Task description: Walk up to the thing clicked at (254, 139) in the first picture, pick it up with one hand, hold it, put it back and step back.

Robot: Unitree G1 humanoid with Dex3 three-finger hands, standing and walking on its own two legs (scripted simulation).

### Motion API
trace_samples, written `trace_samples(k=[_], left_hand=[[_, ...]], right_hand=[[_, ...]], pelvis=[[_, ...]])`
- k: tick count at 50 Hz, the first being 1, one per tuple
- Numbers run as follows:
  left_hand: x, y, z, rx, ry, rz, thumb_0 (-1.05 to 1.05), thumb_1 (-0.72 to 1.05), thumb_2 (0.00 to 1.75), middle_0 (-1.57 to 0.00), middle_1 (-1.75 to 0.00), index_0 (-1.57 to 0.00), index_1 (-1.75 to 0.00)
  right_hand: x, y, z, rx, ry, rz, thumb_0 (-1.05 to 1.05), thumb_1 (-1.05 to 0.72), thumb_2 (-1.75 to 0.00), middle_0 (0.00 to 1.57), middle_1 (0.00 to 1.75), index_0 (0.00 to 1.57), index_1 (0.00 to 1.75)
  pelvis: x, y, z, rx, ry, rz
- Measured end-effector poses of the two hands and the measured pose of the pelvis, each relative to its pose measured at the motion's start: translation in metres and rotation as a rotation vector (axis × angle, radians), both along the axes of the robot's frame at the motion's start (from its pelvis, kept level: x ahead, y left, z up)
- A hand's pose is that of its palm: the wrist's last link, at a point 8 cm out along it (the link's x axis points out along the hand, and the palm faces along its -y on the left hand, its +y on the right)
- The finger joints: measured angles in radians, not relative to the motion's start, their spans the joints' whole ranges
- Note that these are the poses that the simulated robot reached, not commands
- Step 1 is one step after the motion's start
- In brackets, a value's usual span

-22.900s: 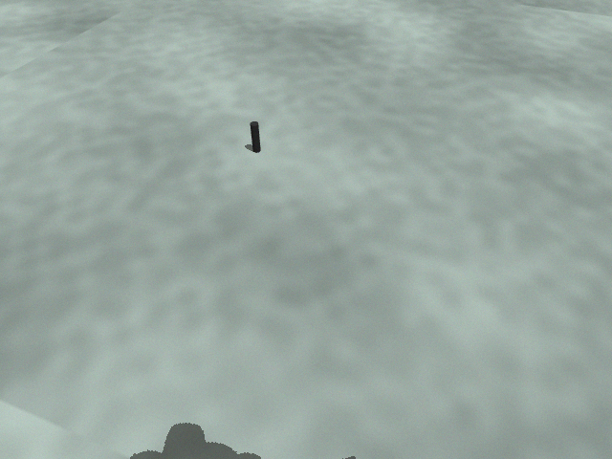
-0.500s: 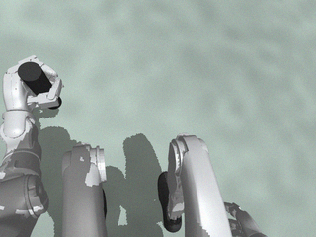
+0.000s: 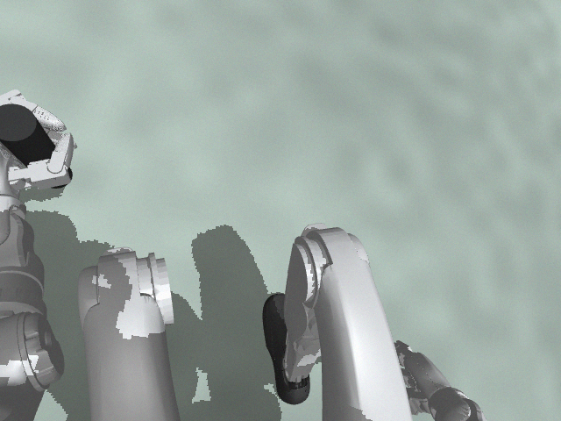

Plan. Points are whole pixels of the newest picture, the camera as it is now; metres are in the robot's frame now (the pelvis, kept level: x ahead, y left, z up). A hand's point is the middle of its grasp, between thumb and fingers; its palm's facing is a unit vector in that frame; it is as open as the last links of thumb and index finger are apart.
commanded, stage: crouch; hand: left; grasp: from the side
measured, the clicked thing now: (38, 153) +0.46 +0.26 -0.10
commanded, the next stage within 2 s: lower in 0.02 s
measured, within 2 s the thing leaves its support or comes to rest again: rests again in 1.86 s
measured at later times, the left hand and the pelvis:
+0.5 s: hand (68, 163) +0.46 +0.24 -0.14, palm faces +0.16 -0.99 +0.00, open 5.2 cm; pelvis -0.01 +0.01 -0.01, yaw -3 degrees
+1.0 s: hand (77, 167) +0.47 +0.23 -0.18, palm faces +0.16 -0.99 -0.02, open 5.3 cm; pelvis -0.01 +0.01 -0.02, yaw -5 degrees
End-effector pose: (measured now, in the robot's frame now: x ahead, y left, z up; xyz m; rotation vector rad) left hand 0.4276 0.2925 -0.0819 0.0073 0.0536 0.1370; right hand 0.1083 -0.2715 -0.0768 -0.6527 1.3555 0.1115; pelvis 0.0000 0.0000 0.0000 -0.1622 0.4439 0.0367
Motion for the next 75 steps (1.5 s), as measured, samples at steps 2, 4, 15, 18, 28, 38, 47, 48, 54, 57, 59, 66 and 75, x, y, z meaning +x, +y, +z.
trace_samples(k=[2, 4, 15, 18, 28, 38, 47, 48, 54, 57, 59, 66, 75], left_hand=[[0.001, 0.000, -0.003, -0.003, -0.001, 0.002, 0.02, 0.16, 1.15, -0.98, -1.17, -1.02, -1.19], [0.002, -0.001, -0.007, -0.004, -0.002, 0.006, 0.02, 0.16, 1.16, -0.98, -1.17, -1.02, -1.19], [0.004, -0.003, -0.030, -0.016, 0.025, 0.020, 0.02, 0.15, 1.16, -0.98, -1.17, -1.02, -1.19], [0.003, -0.006, -0.042, -0.020, 0.035, 0.019, 0.02, 0.15, 1.16, -0.98, -1.17, -1.03, -1.19], [0.006, -0.005, -0.066, -0.024, 0.018, 0.037, 0.02, 0.15, 1.16, -0.99, -1.16, -1.03, -1.18], [0.010, -0.007, -0.079, -0.009, 0.028, 0.024, 0.02, 0.15, 1.16, -0.99, -1.16, -1.03, -1.18], [0.009, -0.011, -0.091, -0.005, 0.025, 0.024, 0.02, 0.15, 1.16, -0.99, -1.16, -1.03, -1.18], [0.010, -0.012, -0.091, -0.001, 0.024, 0.019, 0.02, 0.15, 1.16, -0.99, -1.16, -1.03, -1.18], [0.010, -0.009, -0.096, -0.008, 0.021, 0.052, 0.02, 0.15, 1.16, -0.99, -1.16, -1.03, -1.18], [0.011, -0.009, -0.098, -0.005, 0.023, 0.053, 0.02, 0.15, 1.16, -0.99, -1.16, -1.03, -1.18], [0.011, -0.010, -0.100, 0.001, 0.025, 0.041, 0.02, 0.15, 1.16, -0.99, -1.16, -1.03, -1.18], [0.010, -0.012, -0.105, -0.005, 0.026, 0.047, 0.02, 0.15, 1.16, -0.99, -1.16, -1.03, -1.18], [0.011, -0.014, -0.112, -0.003, 0.021, 0.029, 0.02, 0.15, 1.16, -0.99, -1.16, -1.03, -1.19]], right_hand=[[-0.001, 0.000, 0.000, -0.004, 0.004, 0.006, 0.00, -0.89, -0.90, 0.20, 0.30, 0.21, 0.30], [-0.002, 0.001, 0.001, -0.009, 0.009, 0.011, 0.00, -0.90, -0.90, 0.20, 0.30, 0.21, 0.30], [-0.008, 0.002, 0.005, -0.035, 0.037, 0.048, 0.00, -0.90, -0.90, 0.20, 0.30, 0.21, 0.30], [-0.009, 0.002, 0.008, -0.048, 0.042, 0.067, 0.00, -0.90, -0.89, 0.20, 0.30, 0.21, 0.30], [-0.009, 0.005, 0.018, -0.106, 0.076, 0.148, 0.00, -0.91, -0.90, 0.20, 0.30, 0.21, 0.30], [-0.010, 0.013, 0.022, -0.130, 0.100, 0.199, 0.00, -0.91, -0.90, 0.20, 0.30, 0.21, 0.30], [-0.010, 0.020, 0.026, -0.146, 0.119, 0.243, 0.00, -0.90, -0.89, 0.20, 0.30, 0.21, 0.30], [-0.010, 0.020, 0.026, -0.148, 0.120, 0.248, 0.00, -0.90, -0.89, 0.20, 0.30, 0.21, 0.30], [-0.008, 0.023, 0.029, -0.163, 0.124, 0.270, 0.00, -0.90, -0.89, 0.20, 0.30, 0.21, 0.30], [-0.007, 0.024, 0.030, -0.169, 0.125, 0.279, 0.00, -0.89, -0.89, 0.20, 0.30, 0.21, 0.30], [-0.007, 0.024, 0.031, -0.173, 0.125, 0.284, 0.00, -0.89, -0.89, 0.20, 0.30, 0.21, 0.30], [-0.004, 0.027, 0.034, -0.181, 0.130, 0.304, 0.00, -0.89, -0.89, 0.20, 0.30, 0.21, 0.30], [-0.003, 0.030, 0.038, -0.204, 0.137, 0.319, 0.00, -0.89, -0.89, 0.20, 0.30, 0.21, 0.30]], pelvis=[[0.000, 0.000, -0.001, -0.004, -0.006, -0.001], [-0.001, 0.001, -0.002, -0.008, -0.012, -0.003], [-0.003, 0.003, -0.007, -0.029, -0.041, -0.015], [-0.004, 0.004, -0.008, -0.037, -0.056, -0.021], [-0.006, 0.007, -0.013, -0.065, -0.096, -0.032], [-0.008, 0.012, -0.015, -0.098, -0.124, -0.041], [-0.010, 0.014, -0.016, -0.116, -0.144, -0.048], [-0.010, 0.014, -0.016, -0.118, -0.147, -0.049], [-0.011, 0.016, -0.017, -0.129, -0.157, -0.056], [-0.011, 0.017, -0.017, -0.134, -0.161, -0.057], [-0.012, 0.017, -0.016, -0.137, -0.163, -0.059], [-0.012, 0.018, -0.016, -0.149, -0.167, -0.066], [-0.012, 0.021, -0.017, -0.164, -0.175, -0.069]])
